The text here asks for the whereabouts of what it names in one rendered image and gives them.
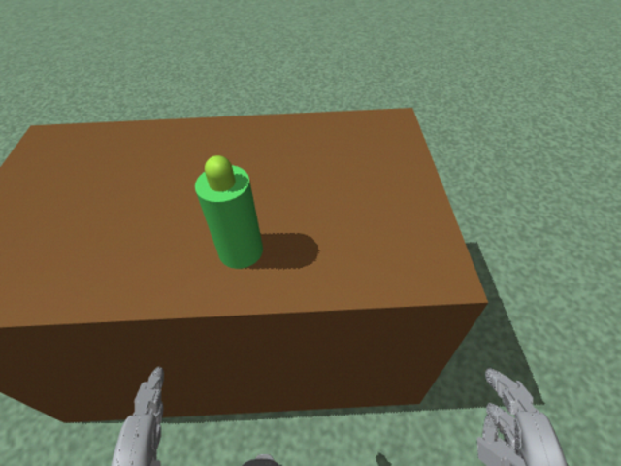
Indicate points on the bottle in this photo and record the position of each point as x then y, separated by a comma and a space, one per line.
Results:
225, 195

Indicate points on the left robot hand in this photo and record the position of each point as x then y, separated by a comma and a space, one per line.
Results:
140, 433

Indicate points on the right robot hand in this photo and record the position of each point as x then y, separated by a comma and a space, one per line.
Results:
530, 439

